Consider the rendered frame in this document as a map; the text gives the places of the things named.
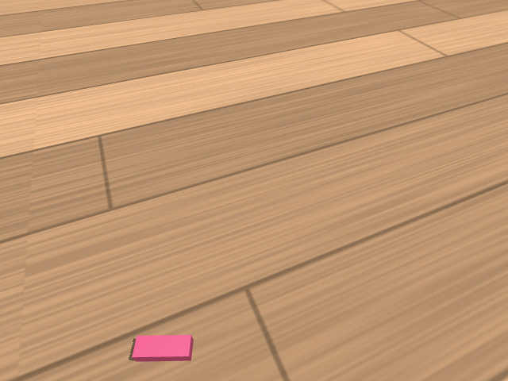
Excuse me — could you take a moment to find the carton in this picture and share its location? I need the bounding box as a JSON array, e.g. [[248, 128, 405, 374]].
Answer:
[[132, 335, 194, 362]]

